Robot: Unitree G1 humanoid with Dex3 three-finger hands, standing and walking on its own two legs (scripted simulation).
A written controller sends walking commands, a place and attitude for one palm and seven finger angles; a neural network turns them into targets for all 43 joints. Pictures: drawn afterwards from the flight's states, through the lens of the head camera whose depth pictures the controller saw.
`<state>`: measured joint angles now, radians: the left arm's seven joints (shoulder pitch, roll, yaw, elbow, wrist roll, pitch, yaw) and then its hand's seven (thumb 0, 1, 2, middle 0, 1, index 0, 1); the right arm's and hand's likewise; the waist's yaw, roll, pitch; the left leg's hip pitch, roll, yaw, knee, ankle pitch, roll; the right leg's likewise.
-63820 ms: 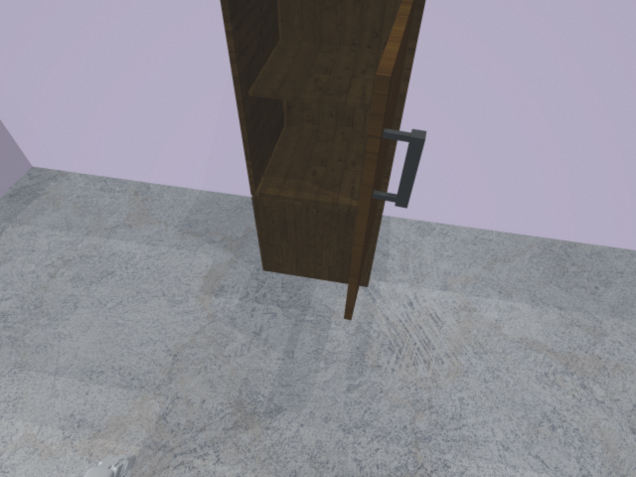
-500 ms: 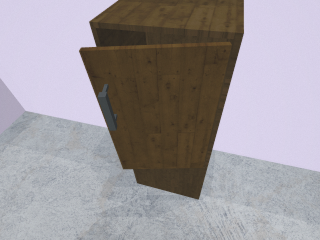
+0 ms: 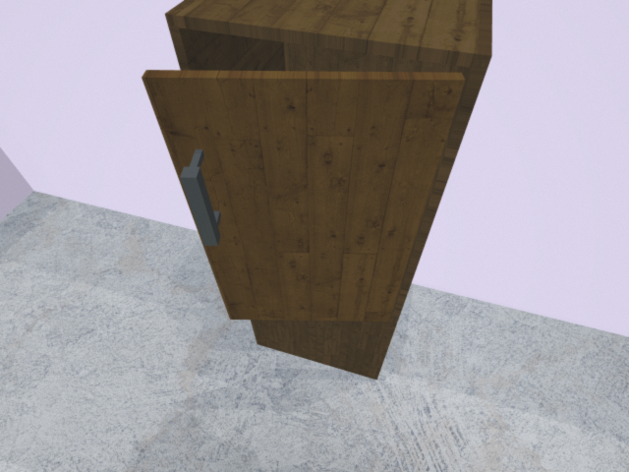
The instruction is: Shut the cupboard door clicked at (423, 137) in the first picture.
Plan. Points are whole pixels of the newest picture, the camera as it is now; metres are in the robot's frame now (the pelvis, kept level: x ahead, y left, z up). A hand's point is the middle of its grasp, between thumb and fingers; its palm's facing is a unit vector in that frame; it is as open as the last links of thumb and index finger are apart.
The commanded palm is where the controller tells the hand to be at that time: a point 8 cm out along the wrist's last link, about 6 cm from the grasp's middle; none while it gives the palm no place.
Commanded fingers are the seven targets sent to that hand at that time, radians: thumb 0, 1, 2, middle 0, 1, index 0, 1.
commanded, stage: raise the hand and make a fist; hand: left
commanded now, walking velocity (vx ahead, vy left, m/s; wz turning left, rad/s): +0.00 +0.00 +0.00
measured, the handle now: (205, 199) +0.45 +0.20 +0.09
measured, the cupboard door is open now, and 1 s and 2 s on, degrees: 16 16 16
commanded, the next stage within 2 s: bring the fist close to the handle in 1.84 s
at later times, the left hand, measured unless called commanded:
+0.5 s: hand out of the picture +0.12 +0.19 +0.00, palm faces +0.16 -0.99 -0.05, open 5.4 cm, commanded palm +0.11 +0.23 -0.01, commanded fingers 0.00 0.90 0.90 -0.73 -0.88 -0.73 -0.88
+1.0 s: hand (163, 415) +0.17 +0.18 +0.03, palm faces -0.03 -1.00 -0.04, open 3.3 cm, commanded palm +0.14 +0.26 +0.05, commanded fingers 0.00 0.90 0.90 -1.19 -1.38 -1.19 -1.38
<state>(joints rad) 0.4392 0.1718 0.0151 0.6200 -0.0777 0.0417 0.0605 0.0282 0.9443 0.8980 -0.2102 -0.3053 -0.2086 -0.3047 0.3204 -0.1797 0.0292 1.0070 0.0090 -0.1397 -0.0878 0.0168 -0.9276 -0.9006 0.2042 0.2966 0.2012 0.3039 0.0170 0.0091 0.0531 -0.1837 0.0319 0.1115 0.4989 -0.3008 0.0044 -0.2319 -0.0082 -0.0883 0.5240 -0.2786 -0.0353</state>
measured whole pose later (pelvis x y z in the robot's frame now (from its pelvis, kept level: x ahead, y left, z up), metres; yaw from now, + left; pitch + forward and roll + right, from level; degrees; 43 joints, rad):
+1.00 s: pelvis -0.03 +0.02 -0.05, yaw +2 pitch +8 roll -2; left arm 0.45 0.22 0.06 -0.20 -0.23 -0.28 -0.20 0.01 0.91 0.90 -1.02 -1.19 -1.01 -1.19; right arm 0.29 -0.28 0.01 0.53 0.04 -0.24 -0.07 0.02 -0.91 -0.90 0.20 0.30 0.20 0.30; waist 0.00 0.04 -0.07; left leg -0.64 0.01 0.03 0.96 -0.46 0.04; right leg -0.63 -0.04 -0.12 0.91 -0.41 -0.01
